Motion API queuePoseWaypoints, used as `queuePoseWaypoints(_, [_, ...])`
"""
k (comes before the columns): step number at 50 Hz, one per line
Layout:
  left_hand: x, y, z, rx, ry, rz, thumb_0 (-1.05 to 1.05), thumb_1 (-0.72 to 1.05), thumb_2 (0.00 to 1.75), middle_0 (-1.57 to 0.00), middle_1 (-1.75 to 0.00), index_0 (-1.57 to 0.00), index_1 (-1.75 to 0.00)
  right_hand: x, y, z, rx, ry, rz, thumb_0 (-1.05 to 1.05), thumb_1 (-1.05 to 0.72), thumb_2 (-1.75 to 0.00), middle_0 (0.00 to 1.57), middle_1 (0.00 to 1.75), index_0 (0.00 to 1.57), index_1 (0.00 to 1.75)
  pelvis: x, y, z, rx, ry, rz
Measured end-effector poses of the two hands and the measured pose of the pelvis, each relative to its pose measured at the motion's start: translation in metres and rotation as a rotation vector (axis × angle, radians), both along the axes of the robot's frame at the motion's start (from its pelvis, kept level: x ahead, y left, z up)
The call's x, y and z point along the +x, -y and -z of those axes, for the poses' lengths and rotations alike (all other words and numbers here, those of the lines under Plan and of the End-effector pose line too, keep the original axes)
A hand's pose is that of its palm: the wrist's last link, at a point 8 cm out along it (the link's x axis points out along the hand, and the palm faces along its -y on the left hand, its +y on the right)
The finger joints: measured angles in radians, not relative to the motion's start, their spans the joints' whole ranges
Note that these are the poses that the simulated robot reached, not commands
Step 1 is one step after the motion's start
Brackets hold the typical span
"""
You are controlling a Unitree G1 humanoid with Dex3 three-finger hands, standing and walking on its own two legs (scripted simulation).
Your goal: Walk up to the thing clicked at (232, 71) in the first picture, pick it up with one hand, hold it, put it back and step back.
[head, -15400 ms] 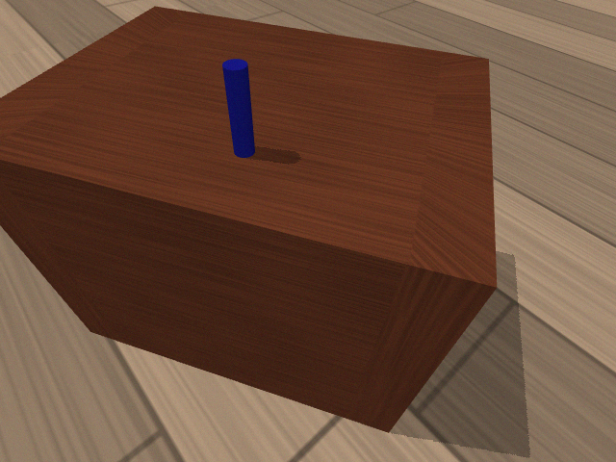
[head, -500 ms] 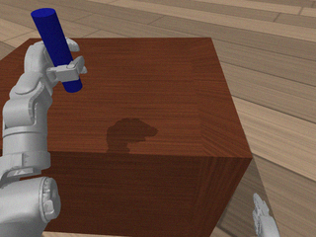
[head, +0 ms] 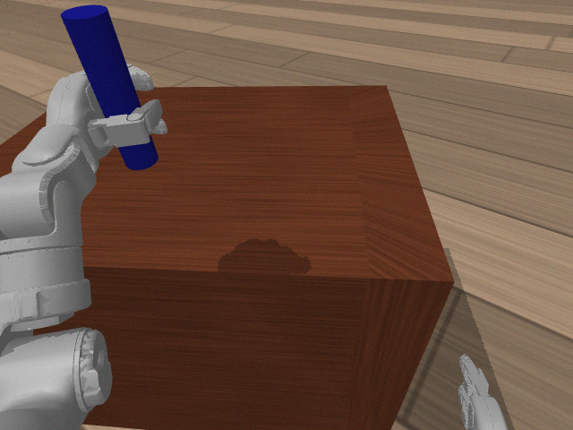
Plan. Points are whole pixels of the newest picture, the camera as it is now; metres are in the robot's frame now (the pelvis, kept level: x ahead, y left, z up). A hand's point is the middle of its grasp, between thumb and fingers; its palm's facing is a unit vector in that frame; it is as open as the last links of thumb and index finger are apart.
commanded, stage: lift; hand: left
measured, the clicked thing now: (117, 97) +0.37 +0.19 +0.33
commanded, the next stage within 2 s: hold in 0.18 s
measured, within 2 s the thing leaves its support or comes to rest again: neither
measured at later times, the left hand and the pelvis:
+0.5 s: hand (131, 104) +0.36 +0.17 +0.33, palm faces +0.09 -1.00 +0.00, open 5.3 cm; pelvis +0.00 +0.00 +0.00, yaw +0 degrees
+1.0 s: hand (134, 98) +0.35 +0.16 +0.34, palm faces +0.08 -1.00 +0.01, open 5.3 cm; pelvis +0.01 +0.00 +0.00, yaw +0 degrees
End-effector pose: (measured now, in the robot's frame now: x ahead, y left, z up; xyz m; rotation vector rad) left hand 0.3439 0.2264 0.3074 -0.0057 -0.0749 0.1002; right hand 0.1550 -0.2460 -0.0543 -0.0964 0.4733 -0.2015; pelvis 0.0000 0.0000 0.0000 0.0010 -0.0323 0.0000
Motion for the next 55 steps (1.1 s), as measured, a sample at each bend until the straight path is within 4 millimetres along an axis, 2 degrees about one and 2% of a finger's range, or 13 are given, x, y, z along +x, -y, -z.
queuePoseWaypoints(12, [-0.011, 0.000, -0.011, -0.001, 0.010, -0.002, 0.00, 0.10, 1.25, -1.02, -1.22, -1.02, -1.23, -0.002, -0.004, 0.004, 0.013, 0.008, 0.004, -0.01, 0.56, -0.05, 0.05, 0.06, 0.06, 0.05, -0.003, -0.003, 0.001, -0.002, 0.004, 0.001])
queuePoseWaypoints(37, [-0.020, 0.004, -0.027, 0.018, 0.026, 0.008, 0.00, 0.10, 1.25, -1.03, -1.22, -1.03, -1.22, 0.009, -0.003, 0.014, 0.039, -0.008, 0.003, -0.01, 0.55, -0.05, 0.05, 0.06, 0.05, 0.05, 0.004, -0.004, 0.002, -0.002, -0.004, -0.001])
queuePoseWaypoints(47, [-0.020, 0.013, -0.025, 0.013, 0.005, 0.031, 0.00, 0.10, 1.25, -1.03, -1.22, -1.03, -1.22, 0.016, -0.002, 0.014, 0.047, -0.004, 0.002, -0.01, 0.55, -0.05, 0.05, 0.06, 0.06, 0.05, 0.006, -0.003, 0.002, -0.001, -0.008, -0.003])
queuePoseWaypoints(55, [-0.016, 0.006, -0.023, 0.003, -0.002, 0.002, 0.00, 0.10, 1.25, -1.03, -1.21, -1.03, -1.22, 0.013, 0.000, 0.015, 0.043, -0.015, 0.005, -0.01, 0.55, -0.05, 0.05, 0.06, 0.05, 0.05, 0.006, -0.003, 0.003, 0.001, -0.010, -0.003])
